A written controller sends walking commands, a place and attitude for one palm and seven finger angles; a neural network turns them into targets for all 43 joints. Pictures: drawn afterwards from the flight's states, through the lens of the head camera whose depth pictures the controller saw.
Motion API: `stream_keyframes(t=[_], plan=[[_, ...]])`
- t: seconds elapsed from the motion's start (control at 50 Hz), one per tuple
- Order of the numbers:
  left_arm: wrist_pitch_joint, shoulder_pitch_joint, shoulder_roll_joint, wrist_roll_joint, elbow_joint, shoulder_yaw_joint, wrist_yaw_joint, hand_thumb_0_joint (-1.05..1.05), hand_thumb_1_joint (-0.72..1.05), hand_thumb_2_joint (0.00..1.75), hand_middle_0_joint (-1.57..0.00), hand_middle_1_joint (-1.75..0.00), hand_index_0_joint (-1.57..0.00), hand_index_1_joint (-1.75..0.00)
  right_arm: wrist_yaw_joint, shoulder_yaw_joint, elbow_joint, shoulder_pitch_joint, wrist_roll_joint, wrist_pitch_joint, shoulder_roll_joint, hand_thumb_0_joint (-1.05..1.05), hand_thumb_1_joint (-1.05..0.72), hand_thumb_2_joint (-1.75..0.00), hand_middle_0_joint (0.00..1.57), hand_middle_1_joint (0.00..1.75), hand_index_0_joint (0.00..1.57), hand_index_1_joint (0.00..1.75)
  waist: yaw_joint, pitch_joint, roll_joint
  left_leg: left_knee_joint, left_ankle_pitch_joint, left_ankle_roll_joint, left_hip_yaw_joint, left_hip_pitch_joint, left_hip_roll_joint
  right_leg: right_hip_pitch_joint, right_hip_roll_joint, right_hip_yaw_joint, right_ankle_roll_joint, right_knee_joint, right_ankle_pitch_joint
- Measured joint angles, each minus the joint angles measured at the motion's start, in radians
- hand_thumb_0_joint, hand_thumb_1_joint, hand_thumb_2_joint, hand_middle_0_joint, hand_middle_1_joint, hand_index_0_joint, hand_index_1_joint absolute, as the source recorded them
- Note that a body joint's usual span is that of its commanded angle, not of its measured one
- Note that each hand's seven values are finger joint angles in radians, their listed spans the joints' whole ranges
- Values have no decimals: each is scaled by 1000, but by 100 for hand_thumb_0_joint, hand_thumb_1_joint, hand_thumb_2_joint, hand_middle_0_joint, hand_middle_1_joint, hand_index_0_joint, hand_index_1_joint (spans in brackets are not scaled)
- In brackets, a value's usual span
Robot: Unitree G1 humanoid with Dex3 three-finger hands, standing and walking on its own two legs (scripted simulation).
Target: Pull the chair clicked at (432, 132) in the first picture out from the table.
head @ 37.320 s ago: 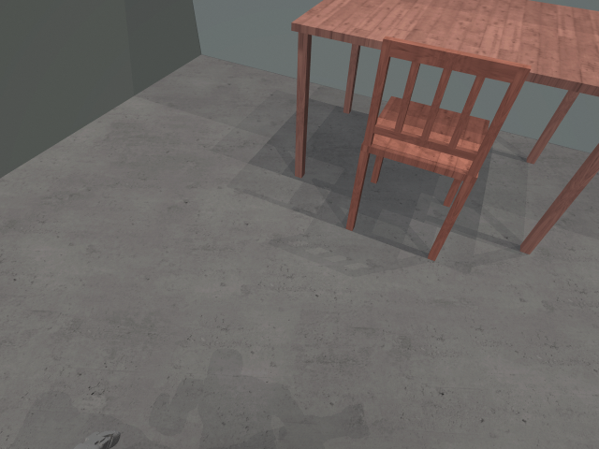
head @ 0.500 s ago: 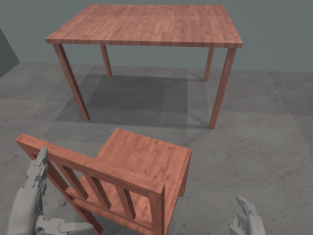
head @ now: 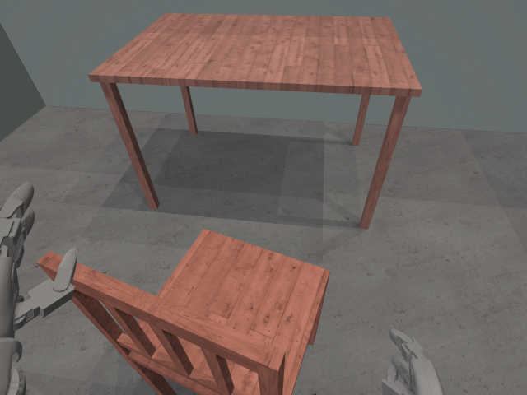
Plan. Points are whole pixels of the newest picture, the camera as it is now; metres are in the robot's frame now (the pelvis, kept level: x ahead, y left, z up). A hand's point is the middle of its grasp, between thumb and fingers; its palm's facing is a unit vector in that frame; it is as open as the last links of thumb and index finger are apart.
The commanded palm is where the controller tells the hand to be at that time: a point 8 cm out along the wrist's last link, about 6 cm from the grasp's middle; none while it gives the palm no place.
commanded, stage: draw the hand back to the body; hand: left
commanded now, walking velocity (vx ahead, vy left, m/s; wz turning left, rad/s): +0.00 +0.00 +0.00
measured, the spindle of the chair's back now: (173, 347) +0.21 +0.20 -0.10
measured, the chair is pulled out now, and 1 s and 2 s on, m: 0.69 0.69 0.69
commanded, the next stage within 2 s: step back with the hand held close in 0.38 s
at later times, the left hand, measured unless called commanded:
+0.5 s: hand (67, 279) +0.18 +0.25 +0.17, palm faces +0.48 -0.77 -0.42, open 7.4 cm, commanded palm +0.14 +0.28 +0.18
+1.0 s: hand (23, 330) +0.13 +0.27 +0.16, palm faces +0.42 -0.74 -0.52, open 7.4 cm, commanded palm +0.08 +0.30 +0.18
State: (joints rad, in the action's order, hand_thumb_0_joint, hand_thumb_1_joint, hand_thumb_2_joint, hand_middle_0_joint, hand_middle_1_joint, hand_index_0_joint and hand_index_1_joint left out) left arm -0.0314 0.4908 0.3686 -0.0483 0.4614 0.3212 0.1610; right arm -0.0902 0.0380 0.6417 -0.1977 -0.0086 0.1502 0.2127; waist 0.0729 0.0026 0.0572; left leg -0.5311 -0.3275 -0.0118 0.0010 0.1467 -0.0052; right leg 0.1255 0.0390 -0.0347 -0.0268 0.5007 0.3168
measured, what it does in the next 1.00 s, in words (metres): shifts its weight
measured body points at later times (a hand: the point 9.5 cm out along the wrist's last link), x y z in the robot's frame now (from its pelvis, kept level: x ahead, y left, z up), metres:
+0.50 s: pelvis +0.00 -0.02 +0.01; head -0.03 -0.05 +0.45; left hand +0.15 +0.29 +0.19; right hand +0.18 -0.24 -0.09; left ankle -0.02 +0.11 -0.73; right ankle -0.03 -0.14 -0.73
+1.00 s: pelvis -0.07 +0.00 +0.00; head -0.05 -0.01 +0.45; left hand +0.10 +0.30 +0.19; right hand +0.10 -0.24 -0.09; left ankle -0.02 +0.11 -0.73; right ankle -0.03 -0.14 -0.73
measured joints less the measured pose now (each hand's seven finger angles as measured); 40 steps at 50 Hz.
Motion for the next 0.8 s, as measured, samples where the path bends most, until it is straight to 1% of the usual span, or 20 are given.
stream_keyframes(t=[0.04, 0.1, 0.14, 0.2, 0.32, 0.42, 0.54, 0.64, 0.72, 0.8], plan=[[-2, -31, 7, -2, -9, 21, -2, 1, 65, 78, -18, -25, -18, -25, 4, -2, 7, 3, 2, -4, 5, 2, -90, -90, 20, 30, 21, 30, 1, 6, 4, 17, 6, 1, 0, -15, 0, -14, -1, 0, 1, -16, -5], [-8, -53, 5, -7, -30, 45, -5, 1, 74, 82, -19, -27, -19, -27, 15, -9, 15, 11, 3, -20, 10, 2, -90, -90, 20, 30, 21, 30, -4, 10, 9, 42, 17, 3, -2, -30, 1, -25, -1, 1, 2, -35, -13], [-7, -51, -5, -12, -46, 45, -12, 1, 79, 85, -19, -28, -20, -28, 21, -14, 17, 15, 2, -36, 11, 2, -90, -90, 20, 30, 21, 30, -9, 12, 10, 57, 23, 4, -4, -36, 2, -29, -3, 3, 3, -45, -19], [3, -33, -19, -16, -60, 27, -23, 1, 83, 87, -20, -29, -20, -29, 23, -20, 17, 16, 1, -53, 12, 2, -90, -90, 20, 30, 21, 30, -13, 18, 6, 72, 31, 7, -6, -42, 6, -31, -7, 5, 6, -55, -25], [19, 15, -17, -14, -30, -7, -31, 2, 87, 89, -21, -30, -21, -30, 18, -25, 21, -4, 2, -52, 19, 2, -90, -90, 20, 30, 20, 30, -9, 16, 2, 85, 37, 15, -2, -58, 16, -51, -17, 1, 14, -74, -32], [4, -2, -6, -15, -31, 11, -25, 2, 88, 89, -21, -30, -22, -30, 10, -25, 28, -1, -1, -51, 22, 2, -90, -90, 20, 30, 20, 30, -7, 17, 14, 89, 41, 20, 3, -72, 21, -67, -22, -5, 20, -80, -37], [-10, -41, -14, -19, -82, 28, -31, 2, 89, 90, -21, -30, -21, -30, 10, -22, 19, 20, -5, -62, 16, 2, -90, -90, 20, 30, 20, 30, -9, 27, 18, 92, 56, 25, 5, -62, 28, -56, -29, -7, 26, -80, -49], [-58, -23, 1, -7, -71, 55, -33, 2, 89, 90, -21, -30, -21, -30, 13, -23, -19, 43, -1, -93, 18, 2, -90, -90, 20, 30, 21, 30, -31, 37, 13, 78, 71, 27, 0, 2, 36, 4, -37, -1, 27, -83, -77], [-67, 33, 11, -1, -30, 39, -32, 2, 89, 90, -21, -30, -21, -30, 8, -36, -46, 54, 2, -120, 24, 2, -90, -90, 20, 30, 21, 30, -47, 51, 3, 89, 95, 18, -15, 34, 24, 51, -25, 15, 18, -71, -93], [-74, 84, 37, 0, 3, 34, -30, 2, 89, 90, -21, -30, -22, -30, -1, -48, -57, 48, -1, -139, 22, 2, -90, -90, 20, 30, 20, 30, -56, 51, -6, 88, 112, 10, -22, 62, 14, 87, -14, 22, 11, -56, -104]])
